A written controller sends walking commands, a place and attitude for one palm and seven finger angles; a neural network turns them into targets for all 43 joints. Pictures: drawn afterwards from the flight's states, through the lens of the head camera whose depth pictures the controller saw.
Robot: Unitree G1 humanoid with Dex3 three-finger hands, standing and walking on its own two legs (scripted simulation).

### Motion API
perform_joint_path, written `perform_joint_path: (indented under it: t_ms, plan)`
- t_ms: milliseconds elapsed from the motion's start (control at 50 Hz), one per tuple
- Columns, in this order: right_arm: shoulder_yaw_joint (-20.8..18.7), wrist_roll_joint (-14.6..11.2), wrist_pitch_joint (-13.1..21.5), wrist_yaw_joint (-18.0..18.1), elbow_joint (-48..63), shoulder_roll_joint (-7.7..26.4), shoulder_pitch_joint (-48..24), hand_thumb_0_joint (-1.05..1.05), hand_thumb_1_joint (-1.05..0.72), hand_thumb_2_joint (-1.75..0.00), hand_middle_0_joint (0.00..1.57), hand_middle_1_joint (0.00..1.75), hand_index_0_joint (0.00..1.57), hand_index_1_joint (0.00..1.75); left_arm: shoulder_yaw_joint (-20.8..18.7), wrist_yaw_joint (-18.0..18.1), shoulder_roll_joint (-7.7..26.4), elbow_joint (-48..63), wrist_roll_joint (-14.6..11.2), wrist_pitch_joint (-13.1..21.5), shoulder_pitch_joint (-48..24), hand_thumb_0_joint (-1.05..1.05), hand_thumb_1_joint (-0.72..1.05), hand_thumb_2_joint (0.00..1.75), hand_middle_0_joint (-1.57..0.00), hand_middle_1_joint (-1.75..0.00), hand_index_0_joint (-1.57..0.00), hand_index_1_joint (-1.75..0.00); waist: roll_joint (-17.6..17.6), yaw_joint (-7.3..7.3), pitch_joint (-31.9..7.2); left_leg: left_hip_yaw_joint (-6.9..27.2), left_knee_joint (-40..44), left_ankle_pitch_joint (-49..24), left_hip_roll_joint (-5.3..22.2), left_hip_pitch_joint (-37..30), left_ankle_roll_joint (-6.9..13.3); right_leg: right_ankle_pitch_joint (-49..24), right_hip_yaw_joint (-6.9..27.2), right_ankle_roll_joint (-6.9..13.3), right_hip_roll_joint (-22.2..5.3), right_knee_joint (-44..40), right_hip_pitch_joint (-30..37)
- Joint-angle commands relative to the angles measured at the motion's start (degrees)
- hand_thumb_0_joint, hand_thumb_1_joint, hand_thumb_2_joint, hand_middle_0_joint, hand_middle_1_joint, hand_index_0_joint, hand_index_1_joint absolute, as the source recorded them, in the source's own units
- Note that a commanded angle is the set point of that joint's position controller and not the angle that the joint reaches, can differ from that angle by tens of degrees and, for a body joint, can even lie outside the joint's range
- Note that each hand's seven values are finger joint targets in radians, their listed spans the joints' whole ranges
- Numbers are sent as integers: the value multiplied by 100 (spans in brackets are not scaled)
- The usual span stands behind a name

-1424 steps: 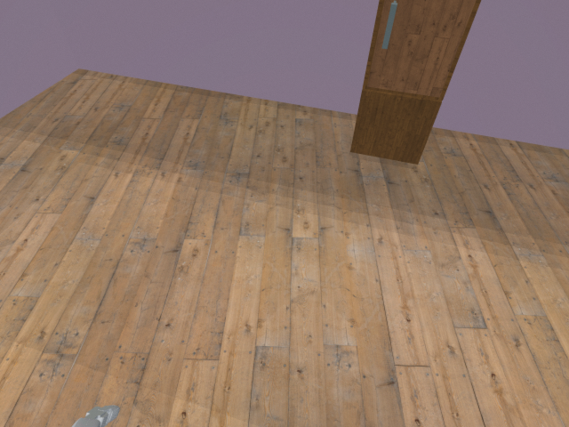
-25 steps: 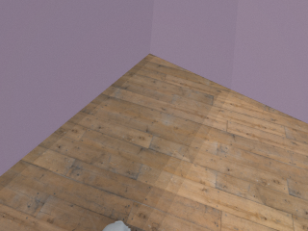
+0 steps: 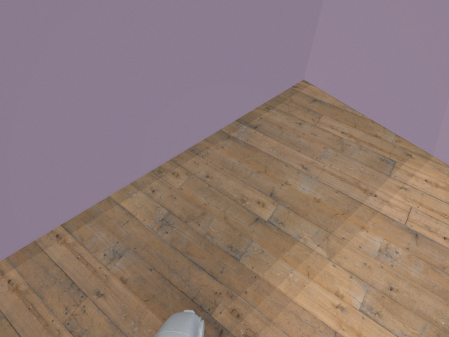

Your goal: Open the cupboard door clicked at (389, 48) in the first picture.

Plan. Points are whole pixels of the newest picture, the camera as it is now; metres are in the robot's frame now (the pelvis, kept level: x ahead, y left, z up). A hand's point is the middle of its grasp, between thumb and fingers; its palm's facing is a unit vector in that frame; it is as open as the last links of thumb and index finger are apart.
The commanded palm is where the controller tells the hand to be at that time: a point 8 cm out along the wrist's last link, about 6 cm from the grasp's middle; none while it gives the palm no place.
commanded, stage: turn to face it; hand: left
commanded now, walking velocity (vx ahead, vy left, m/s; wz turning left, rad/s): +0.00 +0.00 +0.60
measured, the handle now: out of the picture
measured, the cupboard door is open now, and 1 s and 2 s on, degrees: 53 53 53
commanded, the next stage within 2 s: none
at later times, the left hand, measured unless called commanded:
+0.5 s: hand out of the picture +0.06 +0.21 -0.16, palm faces +0.31 -0.90 -0.29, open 7.4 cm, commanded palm none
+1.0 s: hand out of the picture +0.00 +0.20 -0.17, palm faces +0.60 -0.77 -0.22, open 7.4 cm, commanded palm none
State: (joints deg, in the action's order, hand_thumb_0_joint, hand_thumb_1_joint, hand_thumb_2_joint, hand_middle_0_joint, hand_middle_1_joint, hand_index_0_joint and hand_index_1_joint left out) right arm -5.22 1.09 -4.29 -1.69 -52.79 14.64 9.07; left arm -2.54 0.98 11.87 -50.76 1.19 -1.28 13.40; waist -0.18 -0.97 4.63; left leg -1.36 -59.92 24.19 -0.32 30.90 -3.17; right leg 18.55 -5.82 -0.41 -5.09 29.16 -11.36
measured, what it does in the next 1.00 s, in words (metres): steps on the spot, turning left: left foot, then right foot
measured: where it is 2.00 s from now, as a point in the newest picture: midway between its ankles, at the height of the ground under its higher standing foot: outside the picture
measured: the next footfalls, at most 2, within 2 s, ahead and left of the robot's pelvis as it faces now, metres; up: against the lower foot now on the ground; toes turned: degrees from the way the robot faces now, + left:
left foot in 0.18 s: +0.05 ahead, +0.13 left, +0.00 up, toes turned +12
right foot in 0.48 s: +0.10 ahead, -0.15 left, +0.00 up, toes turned +15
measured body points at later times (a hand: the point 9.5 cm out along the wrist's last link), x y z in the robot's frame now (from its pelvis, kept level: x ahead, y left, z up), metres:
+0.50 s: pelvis +0.02 -0.03 -0.02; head +0.06 -0.02 +0.43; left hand +0.04 +0.26 -0.14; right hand +0.19 -0.25 -0.16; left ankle +0.01 +0.12 -0.74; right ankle +0.07 -0.16 -0.75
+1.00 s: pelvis +0.05 -0.02 +0.00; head +0.08 +0.03 +0.44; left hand -0.03 +0.24 -0.15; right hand +0.27 -0.18 -0.13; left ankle -0.01 +0.08 -0.74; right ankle +0.12 -0.16 -0.67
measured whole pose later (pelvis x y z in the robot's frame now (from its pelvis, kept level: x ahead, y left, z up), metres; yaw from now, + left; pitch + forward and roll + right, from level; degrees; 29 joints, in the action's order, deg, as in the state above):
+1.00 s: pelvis +0.05 -0.02 +0.00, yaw +36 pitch +1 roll -1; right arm -2.3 1.5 -1.3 0.2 -51.6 12.0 9.3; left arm -3.9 0.2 14.8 -50.0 0.5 -3.7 8.2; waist 2.1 -0.5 6.3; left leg 2.0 -30.7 14.7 -0.2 17.1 0.8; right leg 25.7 -1.2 -5.2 -4.5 59.0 -27.4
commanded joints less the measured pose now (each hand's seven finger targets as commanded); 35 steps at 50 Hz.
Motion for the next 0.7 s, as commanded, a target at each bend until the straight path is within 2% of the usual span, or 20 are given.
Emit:
perform_joint_path:
  t_ms: [0,40,80,100,120,140,160,180,200,240,280,380,420,440,460,480,500,560,620,680]
  plan:
    - [58,-57,201,-31,666,171,-760,0,-90,-90,20,30,20,30,-284,81,1152,241,42,181,422,0,90,90,-20,-30,-20,-30,1162,404,-500,-409,1193,106,36,43,-64,-4382,432,600,-1272,-330,1222]
    - [103,-65,221,-24,685,162,-782,0,-90,-90,20,30,20,30,-325,72,1319,203,53,171,518,0,90,90,-20,-30,-20,-30,1194,438,-578,-520,1705,96,-5,-282,-9,-4568,407,620,-1406,-140,1246]
    - [97,-60,246,2,646,249,-578,0,-90,-90,20,30,20,30,-346,45,1368,223,30,168,446,0,90,90,-20,-30,-20,-30,1200,308,-718,-640,2309,-288,-100,-806,59,-4673,225,484,-1366,186,1131]
    - [66,-49,258,12,590,358,-338,0,-90,-90,20,30,20,30,-352,31,1366,227,7,166,323,0,90,90,-20,-30,-20,-30,1243,151,-809,-595,2796,-698,-103,-1285,112,-4504,50,329,-1308,549,907]
    - [10,-16,299,30,480,575,111,0,-90,-90,20,30,20,30,-349,19,1303,292,-40,158,212,0,90,90,-20,-30,-20,-30,823,-114,-1057,-401,3404,-1644,39,-2189,228,-4010,-133,110,-1254,1268,380]
    - [-153,38,355,72,373,1184,566,0,-90,-90,20,30,20,30,-308,-13,998,458,-76,130,125,0,90,90,-20,-30,-20,-30,-588,-367,-1440,1198,3500,-3376,1306,-3414,797,-1496,-386,-268,-670,2472,-1091]
    - [-264,-6,350,129,285,1642,1055,0,-90,-90,20,30,20,30,-169,-14,677,711,-85,100,-231,0,90,90,-20,-30,-20,-30,-1677,-574,-1523,2783,3579,-5980,2503,-3742,1702,1964,-41,-507,-64,3606,-2292]
    - [-228,-9,313,165,194,1611,1135,0,-90,-90,20,30,20,30,-201,34,891,770,-36,9,-451,0,90,90,-20,-30,-20,-30,-925,-548,-1463,2448,3495,-5430,2575,-3508,1915,1929,605,-403,-187,3935,-2374]
    - [-190,13,338,213,321,1485,887,0,-90,-90,20,30,20,30,-200,37,838,826,-31,-10,-632,0,90,90,-20,-30,-20,-30,-462,-470,-1102,2383,3683,-4366,2411,-3004,1845,1586,590,-422,-239,3929,-2476]
    - [-118,35,329,275,482,1209,136,0,-90,-90,20,30,20,30,-241,10,802,565,-28,-56,-553,0,90,90,-20,-30,-20,-30,-1170,-172,-702,1901,3870,-3225,1743,-2080,1451,1038,744,-435,-203,3656,-2102]
    - [-72,47,318,260,588,1105,-259,0,-90,-90,20,30,20,30,-267,-55,771,489,-28,-113,-272,0,90,90,-20,-30,-20,-30,-1188,63,-528,1546,3990,-2210,1328,-1553,1193,783,568,-399,-30,3070,-1607]
    - [-157,63,248,215,681,1210,-386,0,-90,-90,20,30,20,30,-267,-86,680,442,-32,-55,-1,0,90,90,-20,-30,-20,-30,-939,161,-619,1816,3932,-987,1085,-924,1055,426,238,-335,418,1341,-447]
    - [-181,22,210,197,762,1115,-552,0,-90,-90,20,30,20,30,-321,-67,802,370,-25,2,449,0,90,90,-20,-30,-20,-30,-671,403,-621,1715,3461,-570,802,-271,842,-159,213,-305,414,217,487]
    - [-150,-23,201,176,820,819,-562,0,-90,-90,20,30,20,30,-400,-24,1119,361,35,64,660,0,90,90,-20,-30,-20,-30,261,546,-602,1245,2525,-79,249,287,519,382,1000,-93,-299,-856,923]
    - [-88,-54,220,143,952,392,-496,0,-90,-90,20,30,20,30,-485,20,1663,442,114,109,623,0,90,90,-20,-30,-20,-30,2052,584,-605,242,820,849,-475,882,79,764,2973,545,-1981,-1759,893]
    - [-121,-12,222,106,968,658,-585,0,-90,-90,20,30,20,30,-419,54,1672,559,53,104,399,0,90,90,-20,-30,-20,-30,1812,513,-521,532,-439,1084,-96,588,155,418,3063,884,-2382,-1821,98]
    - [-135,-14,190,69,942,622,-369,0,-90,-90,20,30,20,30,-377,73,1431,702,47,101,-94,0,90,90,-20,-30,-20,-30,1111,202,-415,628,-792,662,75,371,179,605,2419,956,-2196,-1771,-322]
    - [-103,-3,111,-10,644,480,-213,0,-90,-90,20,30,20,30,-247,51,1032,742,32,123,-527,0,90,90,-20,-30,-20,-30,1547,-35,-302,190,-908,50,235,203,2,-1153,885,652,-1316,-1222,-223]
    - [7,-58,165,-29,689,253,-506,0,-90,-90,20,30,20,30,-294,68,1111,570,58,156,-61,0,90,90,-20,-30,-20,-30,1243,209,-512,-205,693,208,193,-80,-82,-3030,370,633,-1328,-675,697]
    - [94,-75,261,-15,688,172,-532,0,-90,-90,20,30,20,30,-365,60,1318,401,60,149,315,0,90,90,-20,-30,-20,-30,1104,370,-847,-506,2022,70,36,-550,-6,-3903,252,609,-1475,-57,1225]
